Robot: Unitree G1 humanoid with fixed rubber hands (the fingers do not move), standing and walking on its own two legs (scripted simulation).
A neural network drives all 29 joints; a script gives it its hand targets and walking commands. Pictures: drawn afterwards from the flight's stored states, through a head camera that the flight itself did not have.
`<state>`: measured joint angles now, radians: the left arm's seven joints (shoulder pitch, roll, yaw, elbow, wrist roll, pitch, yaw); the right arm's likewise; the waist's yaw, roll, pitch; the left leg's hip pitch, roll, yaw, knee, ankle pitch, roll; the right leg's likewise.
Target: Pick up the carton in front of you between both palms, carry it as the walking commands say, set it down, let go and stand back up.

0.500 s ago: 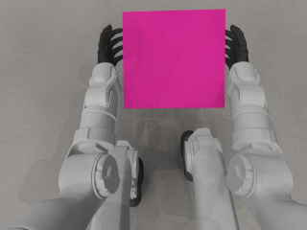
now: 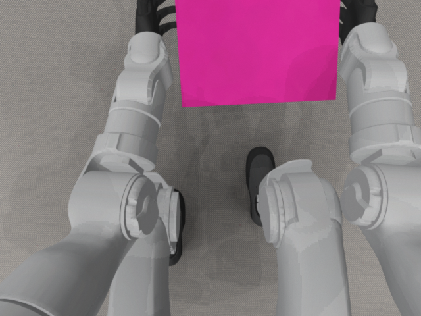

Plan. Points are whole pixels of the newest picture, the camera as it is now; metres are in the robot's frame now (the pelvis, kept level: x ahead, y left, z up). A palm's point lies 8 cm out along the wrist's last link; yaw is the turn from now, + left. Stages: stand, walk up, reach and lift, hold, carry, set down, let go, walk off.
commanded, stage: set down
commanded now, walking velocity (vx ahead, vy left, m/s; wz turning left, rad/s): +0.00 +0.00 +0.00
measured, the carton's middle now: (247, 46) +0.50 -0.13 -0.23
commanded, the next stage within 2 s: none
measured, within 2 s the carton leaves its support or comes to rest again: rests again in 0.56 s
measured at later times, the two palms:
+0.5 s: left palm (148, 44) +0.52 +0.04 -0.19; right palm (343, 30) +0.49 -0.27 -0.18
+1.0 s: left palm (149, 41) +0.53 +0.04 -0.19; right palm (343, 38) +0.48 -0.27 -0.19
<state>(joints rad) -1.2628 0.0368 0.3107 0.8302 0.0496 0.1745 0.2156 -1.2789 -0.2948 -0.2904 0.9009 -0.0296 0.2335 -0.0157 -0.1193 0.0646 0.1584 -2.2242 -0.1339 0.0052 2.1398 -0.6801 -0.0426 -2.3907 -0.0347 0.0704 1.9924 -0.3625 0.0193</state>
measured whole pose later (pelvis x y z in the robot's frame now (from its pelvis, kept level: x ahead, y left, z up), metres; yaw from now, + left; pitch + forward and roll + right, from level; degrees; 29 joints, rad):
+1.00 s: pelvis -0.01 +0.00 -0.02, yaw +0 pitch +38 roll +2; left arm -1.41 0.10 0.29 1.04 0.12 0.11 0.07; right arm -1.40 -0.39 -0.33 1.20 0.00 0.09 0.05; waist -0.10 0.04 0.31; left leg -2.22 -0.17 -0.02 2.22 -0.66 -0.06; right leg -2.37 -0.06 0.05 2.06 -0.35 0.01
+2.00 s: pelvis +0.02 -0.01 +0.13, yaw -1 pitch +46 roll +5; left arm -1.04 0.17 0.20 0.72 -0.03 0.18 0.12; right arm -1.02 -0.33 -0.31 0.78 0.05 0.14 0.02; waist -0.08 0.03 -0.05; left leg -1.89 -0.09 -0.02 1.70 -0.62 -0.05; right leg -2.06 -0.01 0.05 1.60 -0.35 0.00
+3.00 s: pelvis +0.11 -0.03 +0.36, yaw -6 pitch +16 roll +0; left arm 0.00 0.16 0.10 0.52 0.04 -0.01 -0.03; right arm 0.06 -0.20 -0.09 0.46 -0.01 0.00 0.06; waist -0.03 0.01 -0.01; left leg -0.53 -0.01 -0.07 0.61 -0.36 -0.02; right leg -0.68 0.02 0.01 0.59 -0.19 -0.01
